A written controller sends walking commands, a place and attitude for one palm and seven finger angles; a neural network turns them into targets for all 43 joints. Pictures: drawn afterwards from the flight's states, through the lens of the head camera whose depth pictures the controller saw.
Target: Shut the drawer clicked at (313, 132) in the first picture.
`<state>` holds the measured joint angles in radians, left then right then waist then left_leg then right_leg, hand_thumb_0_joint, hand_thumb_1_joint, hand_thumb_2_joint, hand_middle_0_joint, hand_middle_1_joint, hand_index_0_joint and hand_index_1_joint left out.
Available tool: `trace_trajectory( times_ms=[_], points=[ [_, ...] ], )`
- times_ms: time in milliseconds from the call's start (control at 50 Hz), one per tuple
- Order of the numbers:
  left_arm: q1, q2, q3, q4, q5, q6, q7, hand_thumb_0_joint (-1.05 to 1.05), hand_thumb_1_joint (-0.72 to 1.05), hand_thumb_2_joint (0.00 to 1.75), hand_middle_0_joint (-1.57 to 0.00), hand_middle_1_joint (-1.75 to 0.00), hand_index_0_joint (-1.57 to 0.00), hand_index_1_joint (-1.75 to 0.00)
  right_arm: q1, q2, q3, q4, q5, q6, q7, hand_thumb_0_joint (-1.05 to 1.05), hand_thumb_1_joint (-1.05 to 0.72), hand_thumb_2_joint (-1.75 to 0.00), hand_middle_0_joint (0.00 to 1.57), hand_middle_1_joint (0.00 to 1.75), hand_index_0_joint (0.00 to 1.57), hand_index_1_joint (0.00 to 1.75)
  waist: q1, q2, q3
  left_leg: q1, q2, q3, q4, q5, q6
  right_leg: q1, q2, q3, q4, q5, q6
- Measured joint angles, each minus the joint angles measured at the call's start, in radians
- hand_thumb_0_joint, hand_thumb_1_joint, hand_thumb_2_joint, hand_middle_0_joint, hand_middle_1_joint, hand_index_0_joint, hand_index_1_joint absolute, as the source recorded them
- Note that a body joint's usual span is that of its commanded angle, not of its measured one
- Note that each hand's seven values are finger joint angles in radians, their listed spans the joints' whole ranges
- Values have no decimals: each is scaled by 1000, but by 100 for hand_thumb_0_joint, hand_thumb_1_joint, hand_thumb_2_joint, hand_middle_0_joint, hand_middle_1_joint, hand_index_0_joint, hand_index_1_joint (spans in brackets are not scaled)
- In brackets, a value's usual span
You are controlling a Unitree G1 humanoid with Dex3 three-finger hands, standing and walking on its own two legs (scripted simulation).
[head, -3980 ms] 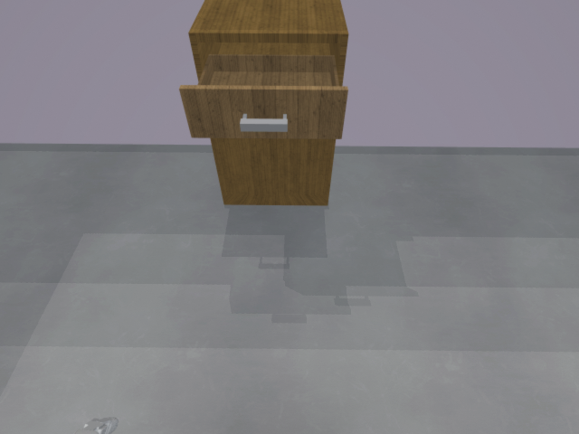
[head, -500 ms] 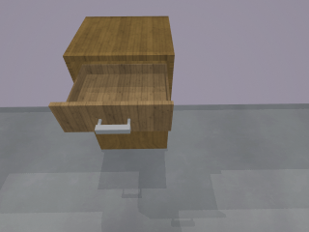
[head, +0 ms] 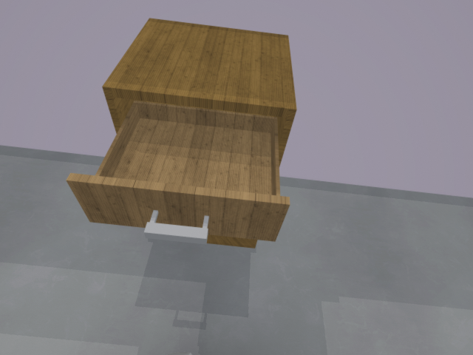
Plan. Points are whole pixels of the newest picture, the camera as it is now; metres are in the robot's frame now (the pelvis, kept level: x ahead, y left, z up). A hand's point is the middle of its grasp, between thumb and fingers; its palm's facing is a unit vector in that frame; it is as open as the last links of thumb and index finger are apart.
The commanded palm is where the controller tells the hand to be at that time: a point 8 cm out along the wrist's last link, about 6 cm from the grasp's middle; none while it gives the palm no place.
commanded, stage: come to a stop and stand still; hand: left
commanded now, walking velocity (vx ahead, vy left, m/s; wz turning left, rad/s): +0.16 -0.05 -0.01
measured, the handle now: (178, 225) +0.37 +0.16 -0.08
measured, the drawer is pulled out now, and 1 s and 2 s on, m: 0.28 0.28 0.28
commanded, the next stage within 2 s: look again from close up in 1.66 s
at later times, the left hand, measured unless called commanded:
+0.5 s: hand out of the picture +0.10 +0.15 -0.16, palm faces +0.01 -0.97 -0.25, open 7.3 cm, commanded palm none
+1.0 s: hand out of the picture +0.10 +0.18 -0.16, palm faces +0.00 -0.97 -0.24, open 7.3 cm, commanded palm none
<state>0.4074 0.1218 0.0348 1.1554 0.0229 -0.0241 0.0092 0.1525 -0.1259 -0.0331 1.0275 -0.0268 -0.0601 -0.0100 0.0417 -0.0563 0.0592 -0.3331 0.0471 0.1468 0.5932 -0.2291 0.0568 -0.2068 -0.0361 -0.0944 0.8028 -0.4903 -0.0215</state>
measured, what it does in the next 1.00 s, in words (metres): steps on the spot: right foot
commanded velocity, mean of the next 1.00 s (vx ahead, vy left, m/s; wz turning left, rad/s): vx -0.06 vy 0.02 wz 0.00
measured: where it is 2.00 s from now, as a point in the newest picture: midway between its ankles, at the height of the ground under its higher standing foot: outside the picture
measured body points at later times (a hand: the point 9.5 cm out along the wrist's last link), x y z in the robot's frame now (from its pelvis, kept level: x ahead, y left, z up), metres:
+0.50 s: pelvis +0.06 -0.03 +0.01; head +0.08 -0.05 +0.46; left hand +0.10 +0.21 -0.14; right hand +0.05 -0.25 -0.16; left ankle +0.06 +0.09 -0.73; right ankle +0.08 -0.14 -0.73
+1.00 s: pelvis +0.06 -0.01 +0.01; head +0.07 -0.02 +0.45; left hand +0.10 +0.23 -0.14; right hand +0.09 -0.24 -0.15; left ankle +0.06 +0.09 -0.73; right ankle +0.08 -0.14 -0.73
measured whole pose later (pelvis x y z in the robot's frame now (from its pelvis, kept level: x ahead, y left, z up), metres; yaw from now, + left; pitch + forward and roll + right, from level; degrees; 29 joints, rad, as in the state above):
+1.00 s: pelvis +0.06 -0.01 +0.01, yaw +0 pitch +0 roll +1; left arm 0.27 0.17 -0.01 0.99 0.02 0.01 0.03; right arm 0.29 -0.18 -0.01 0.99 -0.02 0.00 -0.01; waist 0.00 0.02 0.01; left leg -0.25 0.01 0.14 0.54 -0.29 0.03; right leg -0.31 -0.07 -0.05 0.57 -0.27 0.02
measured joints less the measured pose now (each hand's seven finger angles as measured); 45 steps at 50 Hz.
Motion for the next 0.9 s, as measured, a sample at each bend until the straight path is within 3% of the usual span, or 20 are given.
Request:
trace_trajectory(
  times_ms=[40, 100, 180, 300, 440, 680, 760, 820, 900],
  points=[
    [-23, 12, 5, 0, 2, 9, -3, 0, 91, 90, -20, -30, -20, -30, 9, 12, -3, -7, 8, -4, -15, 0, -93, -90, 20, 30, 20, 30, -7, -8, -1, 31, -10, 15, -32, -5, 3, -99, -7, 21, 183, 12, -4],
    [-63, 28, 11, -21, 6, 14, -4, 0, 91, 90, -20, -30, -20, -30, 28, 1, -11, -8, 12, -8, -28, -2, -96, -90, 20, 30, 20, 30, -18, -8, -11, 81, -26, 27, -117, 23, 1, -198, -30, 33, 249, 90, 8],
    [-120, 43, 9, -58, 2, 19, 10, 0, 91, 90, -20, -30, -20, -30, 58, -14, 1, 24, 10, 9, -33, -1, -96, -90, 20, 30, 20, 30, -25, -1, -21, 125, -38, 23, -186, 43, -2, -215, -46, 45, 92, 152, 32],
    [-169, 60, -4, -76, 3, 21, 26, 0, 93, 90, -20, -30, -20, -30, 89, -4, 7, 75, 14, 50, -28, 0, -94, -90, 20, 30, 20, 30, -33, -2, -18, 128, -42, 22, -119, -16, -32, -79, -48, 58, -249, 257, 38],
    [-194, 40, -15, -67, -2, 29, 25, 0, 93, 90, -20, -30, -20, -30, 101, -14, -1, 81, 22, 84, -15, 1, -93, -90, 20, 30, 20, 30, -65, 69, -6, 127, -6, 2, -119, -22, -64, -68, -12, 36, -269, 244, 11],
    [-238, 43, 1, -93, -3, 48, 29, 0, 92, 90, -20, -30, -20, -30, 116, -19, -1, 77, 15, 82, -13, 1, -91, -90, 20, 30, 20, 30, -48, 54, 2, 124, -6, 3, -120, -16, -59, -72, -12, 36, -270, 251, 14],
    [-201, 45, -26, -120, -3, 30, 33, 0, 92, 90, -20, -30, -20, -30, 121, -38, 2, 14, 11, 90, 2, 1, -91, -90, 20, 30, 20, 30, -60, 71, -17, 71, -2, -21, -37, -58, -61, -98, -7, 28, -239, 241, 13],
    [-173, 51, -32, -137, 0, 40, 26, 0, 92, 90, -20, -30, -20, -30, 136, -46, 1, -29, 4, 82, 7, 1, -91, -90, 20, 30, 20, 30, -70, 68, -42, 56, -16, -24, -8, -71, -44, -117, -22, 31, -195, 211, 18],
    [-153, 54, -36, -157, 1, 44, 20, 0, 92, 90, -20, -30, -20, -30, 147, -50, 11, -52, 2, 71, 8, 1, -91, -90, 20, 30, 20, 30, -62, 73, -56, 58, -26, -17, -17, -76, -31, -121, -28, 42, -198, 210, 26]
  ],
)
